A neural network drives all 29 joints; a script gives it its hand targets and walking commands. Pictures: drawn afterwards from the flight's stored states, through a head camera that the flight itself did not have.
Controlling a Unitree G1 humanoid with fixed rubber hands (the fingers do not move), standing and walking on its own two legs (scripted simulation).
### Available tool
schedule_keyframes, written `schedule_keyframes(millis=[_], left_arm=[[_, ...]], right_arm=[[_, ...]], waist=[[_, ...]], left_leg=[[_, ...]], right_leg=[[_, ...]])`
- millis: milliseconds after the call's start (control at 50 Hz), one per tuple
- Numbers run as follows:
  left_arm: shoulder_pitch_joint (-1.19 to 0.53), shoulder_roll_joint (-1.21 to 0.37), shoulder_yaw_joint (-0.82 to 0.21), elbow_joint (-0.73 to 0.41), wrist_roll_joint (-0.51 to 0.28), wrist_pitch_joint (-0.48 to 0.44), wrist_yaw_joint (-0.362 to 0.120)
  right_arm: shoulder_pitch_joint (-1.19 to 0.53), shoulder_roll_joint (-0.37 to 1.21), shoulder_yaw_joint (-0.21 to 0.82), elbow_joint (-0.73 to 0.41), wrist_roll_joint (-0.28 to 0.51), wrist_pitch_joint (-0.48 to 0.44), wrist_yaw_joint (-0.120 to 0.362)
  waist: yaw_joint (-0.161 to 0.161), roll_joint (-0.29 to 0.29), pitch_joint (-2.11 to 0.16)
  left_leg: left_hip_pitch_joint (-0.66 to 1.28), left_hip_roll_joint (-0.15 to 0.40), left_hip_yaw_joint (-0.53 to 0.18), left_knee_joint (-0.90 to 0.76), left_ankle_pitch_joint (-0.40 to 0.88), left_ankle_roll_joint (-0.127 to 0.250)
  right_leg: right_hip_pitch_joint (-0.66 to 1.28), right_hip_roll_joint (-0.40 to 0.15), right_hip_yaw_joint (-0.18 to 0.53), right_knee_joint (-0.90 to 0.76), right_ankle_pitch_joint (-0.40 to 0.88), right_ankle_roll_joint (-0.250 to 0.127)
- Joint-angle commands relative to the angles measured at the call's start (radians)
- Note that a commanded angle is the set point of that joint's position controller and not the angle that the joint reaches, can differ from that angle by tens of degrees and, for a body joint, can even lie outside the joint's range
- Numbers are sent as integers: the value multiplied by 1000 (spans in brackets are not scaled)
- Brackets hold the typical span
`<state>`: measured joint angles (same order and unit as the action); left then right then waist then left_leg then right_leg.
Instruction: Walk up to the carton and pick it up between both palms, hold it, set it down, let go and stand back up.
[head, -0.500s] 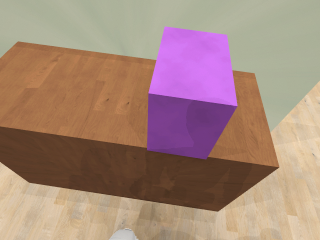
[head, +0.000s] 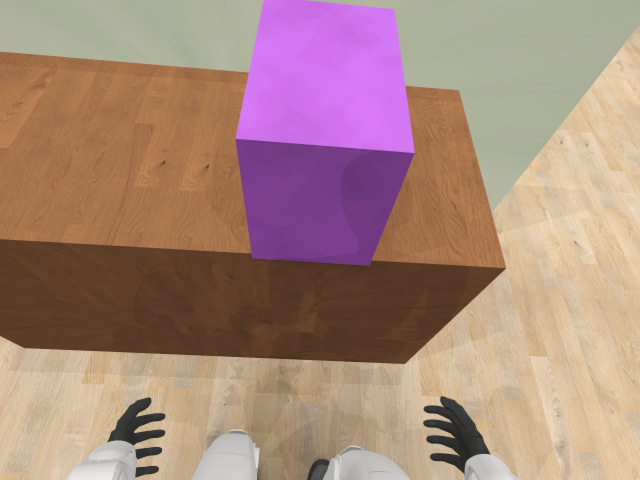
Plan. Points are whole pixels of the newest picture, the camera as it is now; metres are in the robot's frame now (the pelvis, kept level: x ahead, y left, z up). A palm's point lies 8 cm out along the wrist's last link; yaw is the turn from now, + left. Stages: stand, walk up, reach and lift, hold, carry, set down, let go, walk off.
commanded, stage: reach and lift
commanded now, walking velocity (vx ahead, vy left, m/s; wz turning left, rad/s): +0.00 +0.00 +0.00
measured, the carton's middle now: (320, 139) +0.57 +0.05 +0.03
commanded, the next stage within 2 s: none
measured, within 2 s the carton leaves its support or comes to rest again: neither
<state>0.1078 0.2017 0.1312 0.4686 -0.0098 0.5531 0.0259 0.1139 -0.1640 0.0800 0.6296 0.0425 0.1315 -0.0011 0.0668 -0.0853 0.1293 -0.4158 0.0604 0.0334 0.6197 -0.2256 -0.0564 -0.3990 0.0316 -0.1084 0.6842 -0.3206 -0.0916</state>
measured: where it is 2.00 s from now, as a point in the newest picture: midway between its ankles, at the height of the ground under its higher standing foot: outside the picture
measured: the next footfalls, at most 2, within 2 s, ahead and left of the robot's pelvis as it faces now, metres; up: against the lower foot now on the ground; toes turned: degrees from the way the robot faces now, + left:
none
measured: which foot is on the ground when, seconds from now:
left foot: down 0.00-1.00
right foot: down 0.00-1.00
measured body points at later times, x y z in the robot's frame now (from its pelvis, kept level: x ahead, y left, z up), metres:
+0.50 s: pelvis +0.03 +0.04 +0.02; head +0.05 +0.05 +0.47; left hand +0.18 +0.25 -0.09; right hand +0.20 -0.18 -0.07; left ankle +0.06 +0.16 -0.72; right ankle +0.03 -0.05 -0.72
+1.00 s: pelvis +0.05 +0.04 +0.02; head +0.07 +0.05 +0.47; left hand +0.23 +0.25 -0.06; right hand +0.25 -0.17 -0.05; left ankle +0.06 +0.16 -0.72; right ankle +0.03 -0.05 -0.72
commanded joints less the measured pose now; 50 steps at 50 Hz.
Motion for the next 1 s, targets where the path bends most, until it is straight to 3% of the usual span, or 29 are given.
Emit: schedule_keyframes(millis=[0,20,40,80,120,140,160,200,240,300,380,480,520,560,640,660,680,700,740,760,780,800,820,840,880,900,920,940,980], left_arm=[[-147,166,29,-248,-48,-112,14],[-73,143,26,-228,-46,-115,14],[-75,139,14,-229,-39,-110,13],[6,129,-14,-215,-59,-115,5],[39,132,-6,-224,-55,-135,5],[80,123,-23,-192,-61,-146,0],[68,110,-25,-188,-67,-160,2],[31,103,-46,-191,-60,-209,19],[27,95,-71,-130,-48,-251,17],[34,62,-92,-125,-42,-305,36],[19,45,-105,-112,-40,-375,49],[18,45,-99,-154,4,-451,56],[3,33,-111,-150,-10,-476,63],[59,23,-116,-108,0,-479,55],[68,33,-93,-105,-7,-515,51],[48,39,-98,-120,-13,-530,55],[56,21,-123,-115,-29,-541,54],[53,35,-106,-97,-45,-553,56],[27,26,-111,-100,-47,-592,56],[40,38,-104,-85,-45,-608,57],[51,28,-121,-69,-38,-623,52],[29,52,-128,-86,-44,-650,51],[29,35,-148,-65,-65,-668,46],[11,31,-155,-48,-59,-682,44],[-14,23,-171,-86,-86,-723,50],[-9,42,-156,-58,-100,-733,48],[-6,41,-168,-64,-88,-741,49],[3,29,-152,-50,-86,-753,51],[-18,39,-149,-39,-85,-781,43]], right_arm=[[-121,-55,-64,-239,-33,-93,-21],[-81,-41,-54,-233,-13,-98,-23],[-109,-62,-69,-220,-21,-104,-20],[-52,-96,-89,-193,-27,-115,-29],[-7,-102,-85,-195,-37,-125,-20],[-13,-117,-101,-205,-30,-132,-18],[-23,-128,-107,-186,-48,-137,-16],[-25,-81,-100,-173,-48,-162,5],[-35,-94,-102,-142,-51,-175,19],[-49,-82,-96,-125,-46,-206,42],[-44,-93,-119,-63,-41,-261,66],[-37,-121,-137,-56,-35,-334,71],[-70,-106,-118,-48,-15,-354,82],[-46,-106,-131,-46,-6,-360,77],[-19,-138,-139,-84,-25,-382,67],[-34,-125,-138,-105,-5,-391,68],[-24,-128,-144,-99,-4,-396,69],[-32,-129,-129,-101,1,-400,71],[-47,-108,-115,-109,31,-420,71],[-34,-100,-105,-101,43,-433,70],[-32,-106,-105,-78,45,-444,68],[-55,-87,-94,-91,51,-453,68],[-59,-107,-131,-81,30,-456,63],[-88,-130,-123,-83,37,-468,59],[-69,-98,-122,-77,54,-487,61],[-93,-88,-102,-93,68,-490,60],[-90,-99,-105,-85,59,-495,54],[-92,-106,-97,-70,73,-504,57],[-101,-111,-109,-64,84,-525,41]], waist=[[-11,77,-361],[7,107,-331],[-9,137,-339],[-29,100,-366],[-8,71,-328],[-39,49,-315],[-34,38,-358],[-29,76,-284],[-50,50,-249],[-13,74,-205],[-46,88,-240],[-32,140,-232],[-12,115,-262],[-49,117,-190],[-1,53,-213],[-4,76,-246],[-46,83,-225],[-19,54,-226],[-21,75,-256],[10,73,-228],[-15,77,-254],[20,90,-256],[-24,50,-270],[-10,83,-282],[-37,86,-299],[-9,61,-266],[-49,48,-306],[-28,58,-296],[-34,44,-296]], left_leg=[[26,-22,45,-18,-33,24],[35,-26,51,-48,-26,23],[57,-27,51,-75,7,23],[117,-31,32,-86,50,21],[174,-37,40,-108,80,22],[219,-50,45,-124,99,18],[228,-38,29,-155,90,30],[201,-39,37,-179,127,19],[242,-33,7,-202,108,36],[232,-46,22,-233,81,39],[350,-47,3,-241,155,32],[371,-57,26,-251,207,14],[391,-57,13,-238,233,23],[359,-63,25,-253,204,31],[385,-50,30,-274,185,43],[395,-60,35,-268,186,42],[384,-48,18,-273,203,42],[379,-48,19,-253,242,33],[370,-46,16,-248,264,28],[336,-54,35,-241,254,34],[353,-52,35,-245,266,26],[327,-58,39,-244,267,32],[333,-40,16,-256,257,37],[349,-53,24,-259,269,37],[354,-44,6,-227,311,30],[336,-48,17,-222,278,32],[367,-44,1,-220,321,40],[362,-43,1,-210,334,28],[353,-46,3,-220,284,37]], right_leg=[[147,-197,277,-231,32,127],[150,-188,261,-239,26,128],[169,-159,218,-226,105,107],[199,-133,171,-221,172,115],[175,-114,157,-258,173,115],[176,-88,132,-277,140,127],[173,-82,107,-280,159,111],[176,-63,96,-300,141,98],[162,-50,84,-300,110,91],[138,-50,89,-350,40,68],[113,-44,89,-357,116,69],[141,-28,81,-360,167,69],[121,-21,86,-356,164,64],[151,-22,84,-369,160,69],[152,-22,86,-387,148,67],[148,-22,95,-384,157,73],[156,-17,94,-395,150,68],[149,-22,100,-391,189,69],[155,-27,105,-383,208,72],[160,-33,123,-379,220,70],[185,-28,104,-367,234,67],[194,-32,125,-372,240,69],[185,-32,117,-376,238,74],[177,-22,107,-379,237,65],[188,-30,121,-362,270,66],[175,-44,143,-364,266,71],[190,-30,122,-349,317,75],[185,-36,136,-347,348,76],[187,-42,134,-351,349,81]])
